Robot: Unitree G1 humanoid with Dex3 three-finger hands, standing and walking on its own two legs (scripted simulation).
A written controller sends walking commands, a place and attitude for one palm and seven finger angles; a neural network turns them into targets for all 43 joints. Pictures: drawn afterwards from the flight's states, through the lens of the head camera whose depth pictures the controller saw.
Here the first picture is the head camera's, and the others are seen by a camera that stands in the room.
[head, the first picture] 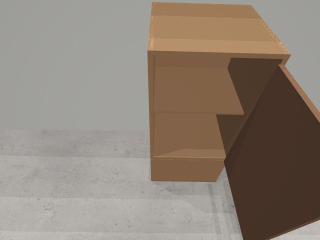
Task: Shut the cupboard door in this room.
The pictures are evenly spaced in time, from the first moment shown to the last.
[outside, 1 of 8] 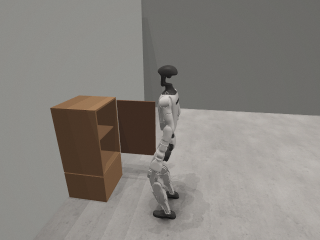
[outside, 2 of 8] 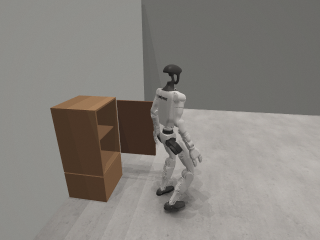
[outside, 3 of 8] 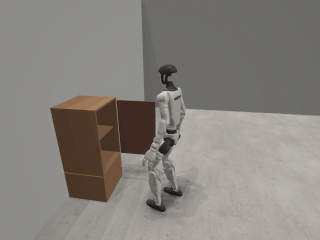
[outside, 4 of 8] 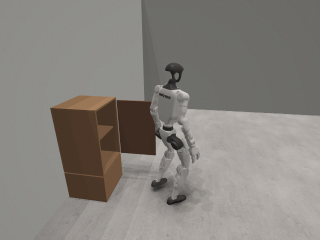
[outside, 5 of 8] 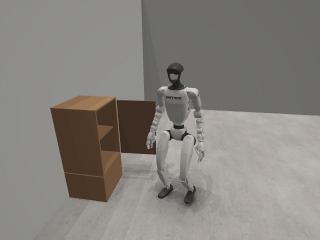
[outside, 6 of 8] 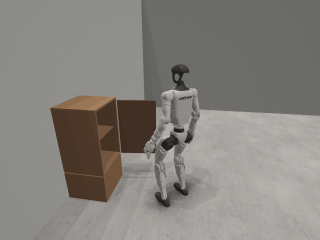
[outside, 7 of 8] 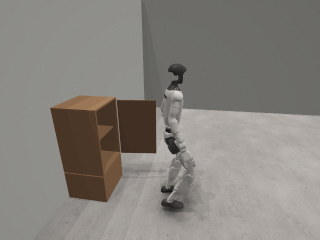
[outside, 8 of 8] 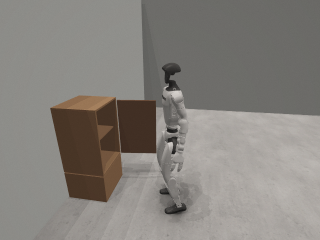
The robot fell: no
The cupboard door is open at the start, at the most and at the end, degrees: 91 98 98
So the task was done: no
